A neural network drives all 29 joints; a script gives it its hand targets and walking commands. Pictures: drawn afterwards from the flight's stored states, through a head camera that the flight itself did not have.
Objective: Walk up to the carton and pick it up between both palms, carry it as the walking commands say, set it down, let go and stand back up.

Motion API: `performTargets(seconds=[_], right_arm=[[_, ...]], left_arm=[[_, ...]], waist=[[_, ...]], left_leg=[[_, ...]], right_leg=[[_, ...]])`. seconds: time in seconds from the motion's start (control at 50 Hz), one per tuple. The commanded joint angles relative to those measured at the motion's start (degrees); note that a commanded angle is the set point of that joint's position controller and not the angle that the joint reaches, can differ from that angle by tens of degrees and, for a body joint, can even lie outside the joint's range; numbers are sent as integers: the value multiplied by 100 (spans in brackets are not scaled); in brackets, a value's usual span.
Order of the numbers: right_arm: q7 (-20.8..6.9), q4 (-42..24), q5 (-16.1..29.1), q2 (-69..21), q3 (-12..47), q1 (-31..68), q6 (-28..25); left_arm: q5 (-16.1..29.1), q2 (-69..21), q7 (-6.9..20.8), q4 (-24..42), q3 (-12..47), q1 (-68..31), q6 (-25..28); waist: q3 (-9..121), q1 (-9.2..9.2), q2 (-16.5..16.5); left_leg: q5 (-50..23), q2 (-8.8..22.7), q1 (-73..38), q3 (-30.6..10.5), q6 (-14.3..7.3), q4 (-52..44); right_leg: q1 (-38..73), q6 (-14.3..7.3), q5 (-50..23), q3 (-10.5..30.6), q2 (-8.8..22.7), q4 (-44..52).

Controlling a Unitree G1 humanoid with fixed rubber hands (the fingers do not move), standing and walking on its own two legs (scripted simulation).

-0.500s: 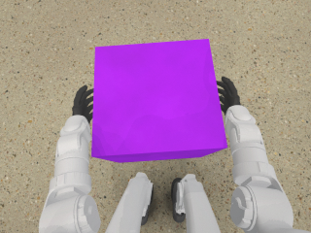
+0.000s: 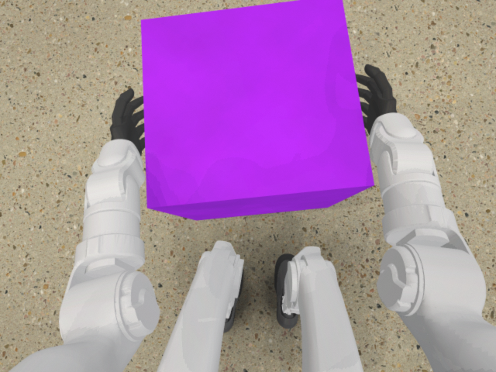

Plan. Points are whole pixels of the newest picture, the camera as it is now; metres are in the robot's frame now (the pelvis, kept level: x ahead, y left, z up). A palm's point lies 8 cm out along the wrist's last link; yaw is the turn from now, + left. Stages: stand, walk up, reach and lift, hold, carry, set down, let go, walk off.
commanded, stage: set down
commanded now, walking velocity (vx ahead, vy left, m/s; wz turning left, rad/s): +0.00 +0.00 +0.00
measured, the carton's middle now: (252, 132) +0.49 +0.05 -0.18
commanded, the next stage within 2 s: none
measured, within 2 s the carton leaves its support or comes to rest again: rests again in 1.26 s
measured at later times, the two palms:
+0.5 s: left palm (148, 143) +0.45 +0.24 -0.17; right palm (356, 121) +0.53 -0.14 -0.18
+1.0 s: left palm (164, 143) +0.48 +0.24 -0.27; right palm (341, 125) +0.55 -0.14 -0.27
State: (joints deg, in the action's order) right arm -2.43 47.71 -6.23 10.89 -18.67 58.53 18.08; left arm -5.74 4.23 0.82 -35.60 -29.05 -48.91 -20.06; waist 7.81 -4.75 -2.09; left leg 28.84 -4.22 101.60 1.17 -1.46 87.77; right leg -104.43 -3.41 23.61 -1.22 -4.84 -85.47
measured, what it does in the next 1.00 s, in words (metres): lowers itself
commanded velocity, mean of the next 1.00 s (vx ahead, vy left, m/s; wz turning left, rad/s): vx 0.00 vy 0.00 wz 0.00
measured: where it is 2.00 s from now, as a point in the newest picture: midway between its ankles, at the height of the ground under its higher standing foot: (256, 305)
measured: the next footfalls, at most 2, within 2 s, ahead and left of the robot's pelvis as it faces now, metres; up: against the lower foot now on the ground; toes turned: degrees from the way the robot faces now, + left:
none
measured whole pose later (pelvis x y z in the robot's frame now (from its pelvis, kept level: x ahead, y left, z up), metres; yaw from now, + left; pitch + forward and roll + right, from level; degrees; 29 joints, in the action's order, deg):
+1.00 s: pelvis -0.02 +0.00 -0.13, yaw +1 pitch +46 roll +2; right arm 0.0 52.2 -0.1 20.1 -11.0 78.5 17.6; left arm 0.2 11.1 -1.8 -39.1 -27.4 -67.5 -19.4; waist -6.4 -4.7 -0.9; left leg 33.5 -4.2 125.9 3.6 -2.1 113.3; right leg -129.3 -3.8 27.5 -2.9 -3.7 -110.8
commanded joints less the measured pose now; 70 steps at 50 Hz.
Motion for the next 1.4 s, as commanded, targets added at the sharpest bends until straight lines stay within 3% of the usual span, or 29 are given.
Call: performTargets(seconds=[0.0,0.66,1.16,1.26,1.38], right_arm=[[-1043,-404,676,-5220,2127,3256,-148],[-747,-451,1002,-4460,2365,4545,-97],[-681,-246,1450,-3478,2568,5439,-376],[-659,-518,1693,-3436,2796,5616,-439],[-679,-168,1701,-3357,2697,5752,-461]], left_arm=[[799,-4644,1223,500,2879,-4028,141],[1162,-3826,1235,604,2696,-5477,188],[1605,-3135,829,516,2860,-6432,459],[1838,-3065,707,785,3102,-6658,499],[1733,-3147,711,266,2928,-6587,492]], waist=[[5759,-240,-227],[6114,-295,-384],[5697,-229,-261],[6315,-183,-252],[5316,-204,-313]], left_leg=[[-1627,-204,-2056,-214,237,-693],[-1518,-196,-402,-10,188,943],[-2046,-27,-588,-157,145,2093],[-2451,-22,-1085,-177,135,2294],[-1840,-46,-659,-187,116,2316]], right_leg=[[3803,109,-1401,484,-254,347],[3005,53,-1636,452,-208,-1363],[1908,3,-1445,383,-65,-2688],[2141,4,-1690,350,-62,-2919],[1733,16,-1250,373,-8,-2926]])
